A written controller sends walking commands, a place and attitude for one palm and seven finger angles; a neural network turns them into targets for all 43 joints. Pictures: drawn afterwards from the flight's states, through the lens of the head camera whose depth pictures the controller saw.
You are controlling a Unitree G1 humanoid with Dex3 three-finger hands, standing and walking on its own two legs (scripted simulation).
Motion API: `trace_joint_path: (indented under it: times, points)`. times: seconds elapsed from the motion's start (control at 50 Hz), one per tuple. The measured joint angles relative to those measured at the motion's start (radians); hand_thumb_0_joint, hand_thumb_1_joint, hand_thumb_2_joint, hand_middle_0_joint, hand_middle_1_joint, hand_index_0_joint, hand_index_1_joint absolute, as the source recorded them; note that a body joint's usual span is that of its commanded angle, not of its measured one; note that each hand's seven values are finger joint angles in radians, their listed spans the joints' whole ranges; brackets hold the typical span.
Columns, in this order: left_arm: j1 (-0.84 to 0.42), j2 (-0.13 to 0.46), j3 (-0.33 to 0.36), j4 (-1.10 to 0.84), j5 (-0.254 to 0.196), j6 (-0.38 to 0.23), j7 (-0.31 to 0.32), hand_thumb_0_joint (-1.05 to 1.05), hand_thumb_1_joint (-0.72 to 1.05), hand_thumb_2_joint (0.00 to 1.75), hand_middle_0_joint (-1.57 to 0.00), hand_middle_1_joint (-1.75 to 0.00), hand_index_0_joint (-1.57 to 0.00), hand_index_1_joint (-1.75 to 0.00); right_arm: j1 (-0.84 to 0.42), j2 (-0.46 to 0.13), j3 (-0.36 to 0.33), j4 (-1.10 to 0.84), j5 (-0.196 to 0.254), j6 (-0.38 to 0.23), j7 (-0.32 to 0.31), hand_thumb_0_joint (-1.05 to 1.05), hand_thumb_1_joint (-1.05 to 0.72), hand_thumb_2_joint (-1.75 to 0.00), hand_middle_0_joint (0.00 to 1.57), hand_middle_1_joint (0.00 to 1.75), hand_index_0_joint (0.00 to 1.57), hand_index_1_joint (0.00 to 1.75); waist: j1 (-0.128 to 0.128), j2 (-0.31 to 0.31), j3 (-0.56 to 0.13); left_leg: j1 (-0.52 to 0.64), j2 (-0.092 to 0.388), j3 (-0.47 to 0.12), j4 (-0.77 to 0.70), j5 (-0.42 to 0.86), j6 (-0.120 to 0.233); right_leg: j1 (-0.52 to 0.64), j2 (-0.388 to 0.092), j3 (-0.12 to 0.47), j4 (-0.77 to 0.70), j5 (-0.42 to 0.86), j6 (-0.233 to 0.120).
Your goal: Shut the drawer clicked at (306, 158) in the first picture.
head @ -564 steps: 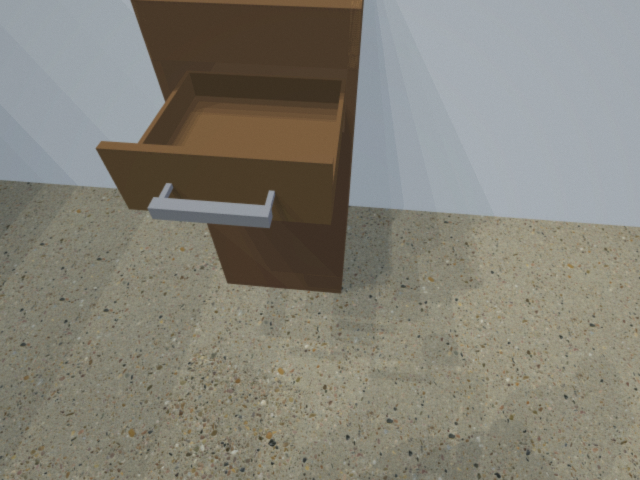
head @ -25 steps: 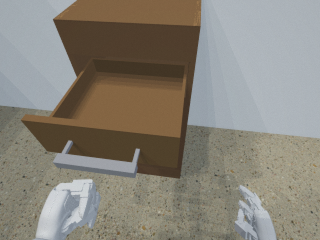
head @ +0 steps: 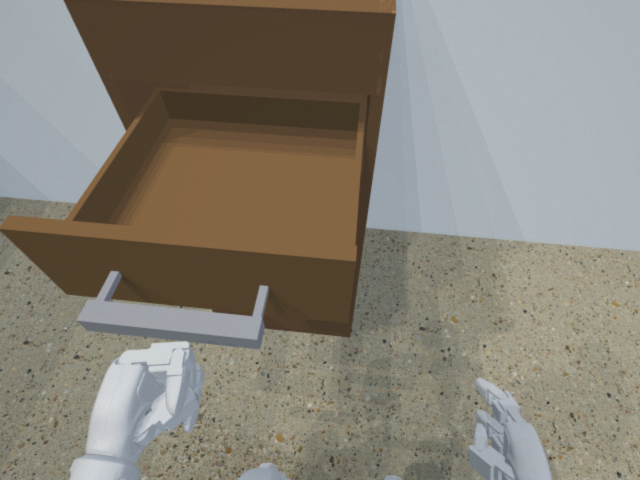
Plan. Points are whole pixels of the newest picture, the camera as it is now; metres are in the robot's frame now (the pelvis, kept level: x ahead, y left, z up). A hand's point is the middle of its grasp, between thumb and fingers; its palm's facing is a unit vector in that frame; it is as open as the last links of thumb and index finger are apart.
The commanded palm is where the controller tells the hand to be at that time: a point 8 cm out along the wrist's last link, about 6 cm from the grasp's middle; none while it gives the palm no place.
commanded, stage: bring the fist close to the handle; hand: left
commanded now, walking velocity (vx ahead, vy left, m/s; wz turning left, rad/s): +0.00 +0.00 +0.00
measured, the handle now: (180, 305) +0.30 +0.18 +0.07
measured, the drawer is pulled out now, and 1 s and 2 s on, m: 0.30 0.28 0.15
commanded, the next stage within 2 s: push the drawer shut in 0.26 s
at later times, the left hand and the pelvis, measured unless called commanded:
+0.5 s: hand (201, 396) +0.20 +0.13 +0.07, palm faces -0.07 -1.00 -0.06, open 3.3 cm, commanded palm +0.19 +0.19 +0.08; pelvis +0.00 -0.01 +0.00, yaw +1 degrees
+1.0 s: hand (206, 361) +0.24 +0.14 +0.07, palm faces -0.09 -0.99 -0.06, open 2.7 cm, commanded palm +0.25 +0.19 +0.08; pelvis -0.02 -0.01 +0.00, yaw +2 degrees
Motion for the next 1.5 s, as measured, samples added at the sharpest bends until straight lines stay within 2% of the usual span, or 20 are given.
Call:
trace_joint_path:
  times: [0.22, 0.44, 0.66, 0.82, 0.92, 1.18, 1.5]
  points:
    - [0.030, 0.000, -0.014, -0.021, -0.001, -0.001, 0.003, 0.02, 0.90, 0.90, -1.39, -1.60, -1.39, -1.60, 0.001, -0.001, 0.003, -0.020, 0.002, 0.027, -0.003, 0.01, -0.91, -0.89, 0.20, 0.30, 0.20, 0.30, -0.002, 0.010, -0.009, -0.011, 0.002, -0.005, 0.007, -0.003, -0.004, -0.010, 0.002, -0.004, 0.007, -0.005, -0.004]
    - [0.028, 0.010, 0.000, -0.017, -0.010, -0.013, -0.001, 0.02, 0.90, 0.90, -1.40, -1.60, -1.40, -1.60, -0.001, -0.006, 0.005, -0.028, 0.004, 0.039, -0.008, 0.01, -0.91, -0.89, 0.20, 0.30, 0.20, 0.30, -0.003, 0.010, -0.013, -0.015, 0.006, -0.015, 0.014, -0.007, -0.012, -0.011, 0.007, -0.013, 0.013, -0.012, -0.011]
    - [-0.084, 0.030, 0.009, 0.063, -0.016, -0.001, -0.011, 0.00, 0.86, 0.92, -1.39, -1.60, -1.39, -1.60, 0.003, -0.024, 0.015, -0.012, 0.002, 0.036, -0.016, 0.01, -0.91, -0.89, 0.20, 0.30, 0.20, 0.30, -0.005, 0.011, 0.000, -0.010, 0.004, -0.021, 0.001, 0.001, -0.015, -0.004, 0.007, -0.018, 0.001, -0.007, -0.014]
    - [-0.169, 0.035, -0.004, 0.134, -0.014, -0.019, -0.013, -0.05, 0.80, 0.96, -1.39, -1.60, -1.40, -1.60, -0.001, -0.040, 0.022, 0.024, 0.001, 0.017, -0.020, 0.01, -0.91, -0.89, 0.20, 0.30, 0.20, 0.30, 0.007, 0.014, 0.019, -0.017, -0.004, -0.032, -0.003, 0.016, -0.013, -0.004, -0.001, -0.030, -0.005, 0.004, -0.012]
    - [-0.254, 0.038, -0.014, 0.192, -0.008, -0.008, -0.008, -0.07, 0.78, 0.97, -1.40, -1.60, -1.40, -1.60, -0.017, -0.040, 0.028, 0.047, 0.004, 0.010, -0.022, 0.01, -0.91, -0.89, 0.20, 0.30, 0.20, 0.30, 0.011, 0.016, 0.029, -0.019, -0.009, -0.037, -0.006, 0.028, -0.010, -0.003, -0.005, -0.035, -0.010, 0.015, -0.011]
    - [-0.464, 0.048, -0.011, 0.370, -0.004, 0.032, 0.007, -0.04, 0.74, 0.96, -1.40, -1.60, -1.40, -1.60, -0.032, -0.031, 0.046, 0.072, 0.008, 0.017, -0.022, 0.01, -0.91, -0.89, 0.20, 0.30, 0.20, 0.30, -0.003, 0.004, 0.043, 0.016, -0.012, -0.023, -0.053, 0.064, -0.001, 0.026, -0.007, -0.022, -0.053, 0.054, -0.003]
    - [-0.635, 0.029, -0.013, 0.528, 0.018, 0.009, 0.048, -0.03, 0.74, 0.95, -1.40, -1.60, -1.40, -1.60, -0.009, -0.036, 0.035, 0.104, 0.007, 0.047, -0.012, 0.01, -0.91, -0.89, 0.20, 0.30, 0.20, 0.30, -0.010, -0.008, 0.054, 0.016, -0.020, -0.003, -0.075, 0.079, 0.010, 0.017, -0.015, -0.002, -0.067, 0.071, 0.008]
